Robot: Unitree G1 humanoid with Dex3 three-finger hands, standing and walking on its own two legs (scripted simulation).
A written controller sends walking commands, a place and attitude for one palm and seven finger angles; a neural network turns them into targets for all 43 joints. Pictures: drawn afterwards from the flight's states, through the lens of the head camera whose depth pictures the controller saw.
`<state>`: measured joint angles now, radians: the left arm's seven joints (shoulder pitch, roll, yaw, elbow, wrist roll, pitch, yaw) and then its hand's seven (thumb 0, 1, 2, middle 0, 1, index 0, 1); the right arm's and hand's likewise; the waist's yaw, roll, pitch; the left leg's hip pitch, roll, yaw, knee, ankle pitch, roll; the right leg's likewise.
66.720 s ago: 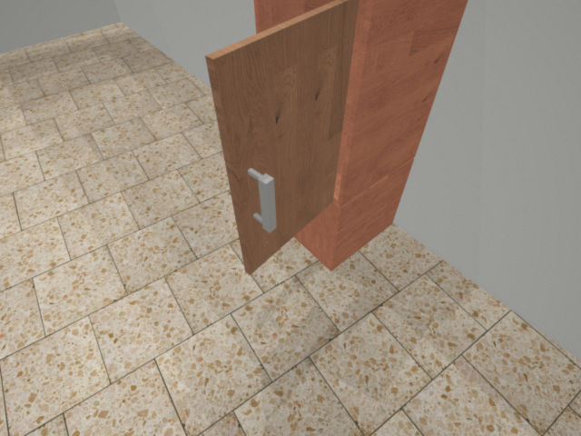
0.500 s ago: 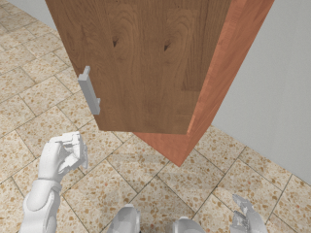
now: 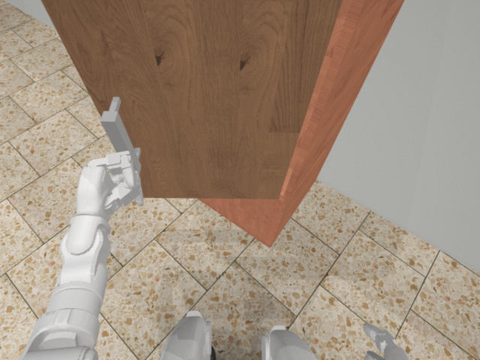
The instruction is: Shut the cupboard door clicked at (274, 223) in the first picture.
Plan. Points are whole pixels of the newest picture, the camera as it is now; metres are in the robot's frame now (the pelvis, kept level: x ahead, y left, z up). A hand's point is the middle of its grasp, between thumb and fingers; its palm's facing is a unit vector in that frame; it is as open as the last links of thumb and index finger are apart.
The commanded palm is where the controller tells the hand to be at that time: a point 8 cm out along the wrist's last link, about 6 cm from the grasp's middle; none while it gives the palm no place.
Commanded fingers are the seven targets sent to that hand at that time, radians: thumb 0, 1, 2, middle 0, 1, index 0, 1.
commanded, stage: bring the fist close to the handle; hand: left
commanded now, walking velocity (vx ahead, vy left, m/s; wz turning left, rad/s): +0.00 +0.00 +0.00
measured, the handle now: (125, 138) +0.49 +0.23 +0.04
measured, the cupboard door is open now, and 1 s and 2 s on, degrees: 36 32 16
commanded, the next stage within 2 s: push the door shut along its arc in 0.44 s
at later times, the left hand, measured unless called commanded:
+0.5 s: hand (138, 179) +0.40 +0.18 +0.04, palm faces +0.02 -1.00 -0.03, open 3.1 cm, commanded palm +0.37 +0.23 +0.04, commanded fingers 0.00 0.90 0.90 -1.30 -1.50 -1.30 -1.50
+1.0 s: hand (142, 158) +0.44 +0.19 +0.04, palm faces -0.07 -1.00 -0.04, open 3.1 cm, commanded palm +0.44 +0.22 +0.04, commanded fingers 0.00 0.90 0.90 -1.30 -1.50 -1.30 -1.50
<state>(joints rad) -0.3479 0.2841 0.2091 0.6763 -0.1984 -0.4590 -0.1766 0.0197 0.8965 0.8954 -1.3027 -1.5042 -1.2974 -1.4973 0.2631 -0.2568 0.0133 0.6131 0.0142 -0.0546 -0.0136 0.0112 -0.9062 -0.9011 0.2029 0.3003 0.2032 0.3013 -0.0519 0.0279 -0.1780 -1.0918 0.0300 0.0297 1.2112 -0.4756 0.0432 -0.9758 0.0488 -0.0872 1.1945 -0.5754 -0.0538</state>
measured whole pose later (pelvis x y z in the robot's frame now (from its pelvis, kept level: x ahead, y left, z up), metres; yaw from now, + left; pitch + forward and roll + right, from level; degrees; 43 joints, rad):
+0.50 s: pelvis +0.00 +0.00 +0.00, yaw +0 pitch +21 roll -2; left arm -0.40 0.29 0.24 0.76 -0.20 -0.52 -0.20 0.02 0.90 0.90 -1.30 -1.50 -1.30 -1.50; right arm 0.29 -0.26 -0.01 0.63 0.02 0.00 0.00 0.01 -0.91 -0.90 0.20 0.30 0.20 0.30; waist -0.06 0.03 -0.18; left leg -1.09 0.03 0.04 1.20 -0.48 0.04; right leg -0.98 0.05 -0.08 1.18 -0.57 -0.05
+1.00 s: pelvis +0.00 +0.00 -0.01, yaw +0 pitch +23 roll -3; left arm -0.68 0.40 0.27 1.03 -0.18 -0.50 -0.31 0.02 0.90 0.90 -1.31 -1.50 -1.31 -1.50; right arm 0.30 -0.27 0.01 0.66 0.02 0.00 -0.01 0.01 -0.91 -0.90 0.20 0.30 0.20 0.30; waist -0.09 0.04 -0.17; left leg -1.17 0.03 0.01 1.25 -0.48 0.04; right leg -1.05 0.05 -0.10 1.23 -0.58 -0.06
